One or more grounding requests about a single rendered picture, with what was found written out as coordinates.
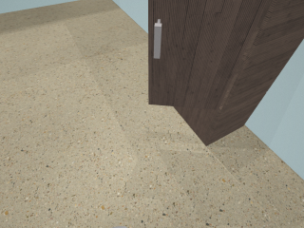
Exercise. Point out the handle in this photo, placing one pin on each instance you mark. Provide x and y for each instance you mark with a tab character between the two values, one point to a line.
157	39

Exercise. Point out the cupboard door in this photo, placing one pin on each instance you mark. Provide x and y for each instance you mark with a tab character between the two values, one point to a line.
202	44

